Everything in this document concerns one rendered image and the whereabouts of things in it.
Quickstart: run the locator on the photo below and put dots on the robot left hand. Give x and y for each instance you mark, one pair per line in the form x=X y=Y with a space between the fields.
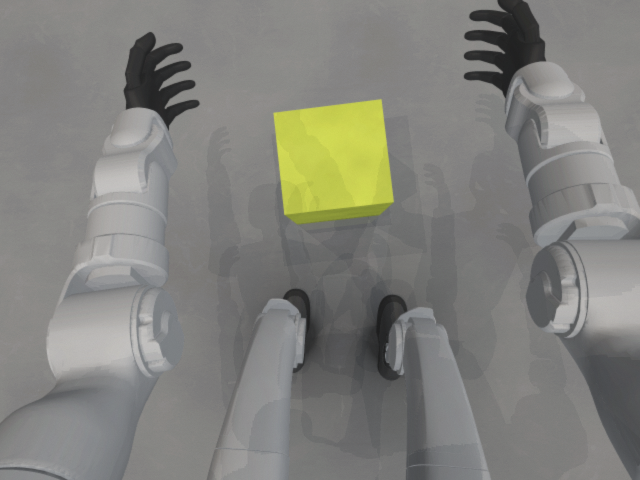
x=143 y=83

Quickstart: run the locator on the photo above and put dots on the robot right upper arm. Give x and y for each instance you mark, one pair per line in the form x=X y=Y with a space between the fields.
x=587 y=292

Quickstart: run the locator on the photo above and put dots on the right robot shin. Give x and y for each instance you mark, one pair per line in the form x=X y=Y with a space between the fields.
x=419 y=312

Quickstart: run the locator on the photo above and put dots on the carton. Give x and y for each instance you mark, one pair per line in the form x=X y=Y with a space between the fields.
x=333 y=162

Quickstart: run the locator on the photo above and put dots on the robot right foot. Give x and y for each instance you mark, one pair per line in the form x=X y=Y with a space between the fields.
x=390 y=308

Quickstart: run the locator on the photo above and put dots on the right robot forearm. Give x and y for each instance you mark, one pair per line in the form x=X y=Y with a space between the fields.
x=567 y=164

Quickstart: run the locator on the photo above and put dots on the robot right hand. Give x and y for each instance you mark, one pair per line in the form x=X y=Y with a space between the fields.
x=522 y=43

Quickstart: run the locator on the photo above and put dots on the robot left upper arm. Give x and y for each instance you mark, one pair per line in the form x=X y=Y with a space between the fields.
x=107 y=349

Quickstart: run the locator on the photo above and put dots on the left robot forearm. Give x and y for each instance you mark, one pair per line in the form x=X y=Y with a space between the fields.
x=128 y=210

